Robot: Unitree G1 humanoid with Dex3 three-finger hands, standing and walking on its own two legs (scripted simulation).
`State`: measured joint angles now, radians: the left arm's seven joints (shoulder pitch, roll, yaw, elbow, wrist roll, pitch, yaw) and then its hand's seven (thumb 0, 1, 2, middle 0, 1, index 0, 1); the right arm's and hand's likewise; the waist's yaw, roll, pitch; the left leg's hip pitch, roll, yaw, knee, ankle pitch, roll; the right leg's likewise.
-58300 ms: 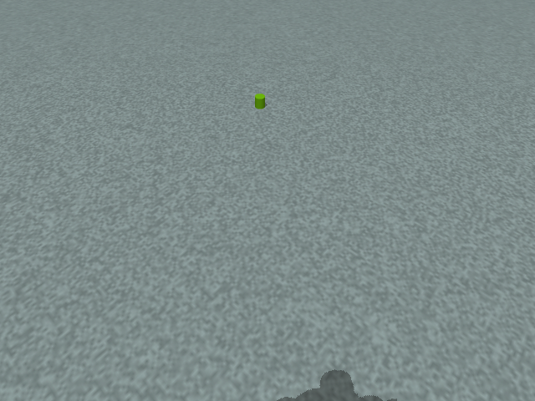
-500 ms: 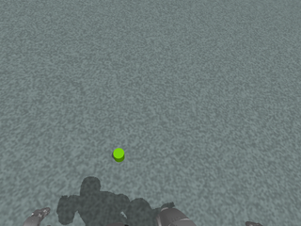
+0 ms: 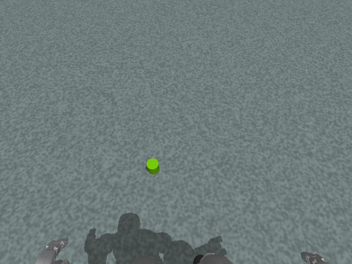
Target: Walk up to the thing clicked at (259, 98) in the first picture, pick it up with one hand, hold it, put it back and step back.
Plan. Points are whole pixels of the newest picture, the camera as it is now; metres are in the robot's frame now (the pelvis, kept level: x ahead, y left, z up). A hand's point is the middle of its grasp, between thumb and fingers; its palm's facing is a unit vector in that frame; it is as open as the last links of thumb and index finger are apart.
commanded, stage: step back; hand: left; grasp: from above
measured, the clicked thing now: (153, 166) +0.66 +0.15 -0.73
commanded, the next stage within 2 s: none
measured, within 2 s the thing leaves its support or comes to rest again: neither
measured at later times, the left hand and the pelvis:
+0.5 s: hand out of the picture -0.07 +0.25 -0.17, palm faces -0.06 -0.91 -0.40, open 7.4 cm; pelvis -0.16 -0.02 -0.02, yaw -4 degrees
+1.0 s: hand out of the picture -0.20 +0.22 -0.15, palm faces +0.03 -0.94 -0.34, open 7.4 cm; pelvis -0.33 -0.04 +0.00, yaw +2 degrees
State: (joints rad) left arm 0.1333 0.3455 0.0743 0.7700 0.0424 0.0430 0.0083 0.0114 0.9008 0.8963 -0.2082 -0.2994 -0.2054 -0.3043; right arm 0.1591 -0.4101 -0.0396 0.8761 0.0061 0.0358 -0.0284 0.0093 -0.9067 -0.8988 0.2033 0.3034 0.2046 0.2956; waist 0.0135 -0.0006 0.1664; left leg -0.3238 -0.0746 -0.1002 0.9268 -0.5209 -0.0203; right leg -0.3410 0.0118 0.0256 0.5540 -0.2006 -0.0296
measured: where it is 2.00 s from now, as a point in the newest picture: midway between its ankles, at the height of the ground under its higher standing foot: outside the picture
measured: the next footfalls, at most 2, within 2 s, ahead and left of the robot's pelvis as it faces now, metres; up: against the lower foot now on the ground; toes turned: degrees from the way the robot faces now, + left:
left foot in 0.08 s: -0.01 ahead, +0.12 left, +0.00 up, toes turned -1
right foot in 0.48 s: -0.15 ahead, -0.16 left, +0.00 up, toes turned +0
